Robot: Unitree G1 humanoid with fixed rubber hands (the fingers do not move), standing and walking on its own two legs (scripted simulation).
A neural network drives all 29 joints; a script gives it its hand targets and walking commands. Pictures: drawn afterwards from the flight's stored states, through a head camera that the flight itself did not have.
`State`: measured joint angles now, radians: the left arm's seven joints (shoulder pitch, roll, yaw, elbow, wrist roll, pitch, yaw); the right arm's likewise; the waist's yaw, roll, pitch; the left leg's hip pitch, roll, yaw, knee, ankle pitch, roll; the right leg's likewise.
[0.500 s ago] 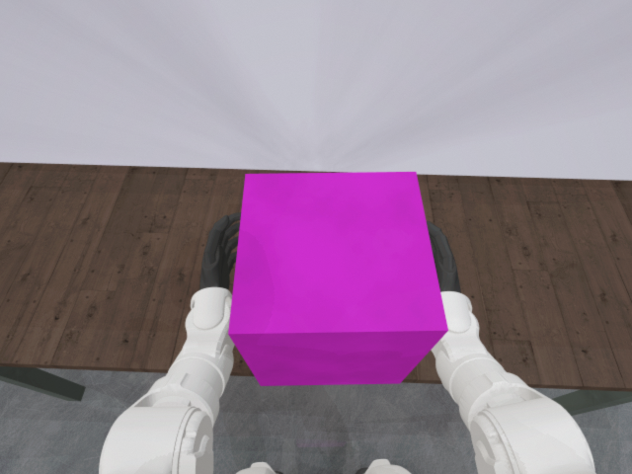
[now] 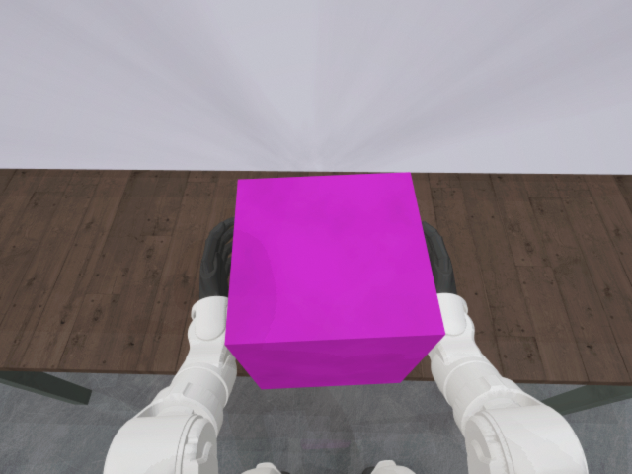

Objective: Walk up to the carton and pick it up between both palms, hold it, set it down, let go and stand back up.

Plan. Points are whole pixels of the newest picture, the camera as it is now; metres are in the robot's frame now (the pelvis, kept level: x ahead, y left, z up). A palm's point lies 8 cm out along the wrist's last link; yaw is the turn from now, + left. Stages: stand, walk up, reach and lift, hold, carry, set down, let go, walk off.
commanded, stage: reach and lift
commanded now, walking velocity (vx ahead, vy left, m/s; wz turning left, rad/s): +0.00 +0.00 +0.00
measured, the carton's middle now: (327, 292) +0.34 +0.00 -0.02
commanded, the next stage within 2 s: none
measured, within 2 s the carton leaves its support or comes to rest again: leaves its support in 0.34 s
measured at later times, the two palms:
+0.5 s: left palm (210, 264) +0.36 +0.15 +0.03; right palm (444, 276) +0.34 -0.15 +0.02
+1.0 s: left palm (204, 253) +0.35 +0.15 +0.07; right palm (457, 268) +0.34 -0.15 +0.06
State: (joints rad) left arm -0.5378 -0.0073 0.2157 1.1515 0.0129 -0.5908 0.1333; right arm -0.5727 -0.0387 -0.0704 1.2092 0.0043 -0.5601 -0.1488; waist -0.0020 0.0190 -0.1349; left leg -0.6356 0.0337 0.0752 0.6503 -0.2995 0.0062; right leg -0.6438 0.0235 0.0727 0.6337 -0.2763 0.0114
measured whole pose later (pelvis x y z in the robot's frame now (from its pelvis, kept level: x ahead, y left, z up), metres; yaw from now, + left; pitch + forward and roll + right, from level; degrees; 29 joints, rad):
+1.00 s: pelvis -0.02 +0.02 +0.01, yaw +0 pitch +15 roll -2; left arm -0.52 0.03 -0.01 0.93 -0.08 -0.34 0.21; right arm -0.41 -0.04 -0.08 0.74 0.06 -0.20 -0.15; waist 0.00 0.05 -0.23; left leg -0.58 0.04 0.07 0.56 -0.23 0.03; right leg -0.54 0.02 0.07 0.45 -0.16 0.03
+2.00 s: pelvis -0.02 +0.01 +0.02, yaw +0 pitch +3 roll -1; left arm -0.58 -0.01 0.19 0.26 0.12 0.52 0.13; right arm -0.57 -0.05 -0.05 0.51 0.16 0.30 -0.17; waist 0.01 0.01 -0.10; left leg -0.29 0.04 0.07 0.43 -0.19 0.02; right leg -0.25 0.02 0.07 0.32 -0.12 0.03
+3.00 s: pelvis -0.03 +0.01 +0.03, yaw +0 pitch -2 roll -2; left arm -0.63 -0.01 0.25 0.20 0.18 0.64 0.08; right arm -0.65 -0.05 -0.05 0.52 0.16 0.37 -0.17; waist -0.02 0.00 -0.07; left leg -0.21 0.04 0.07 0.42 -0.18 0.02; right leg -0.16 0.02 0.07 0.28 -0.09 0.03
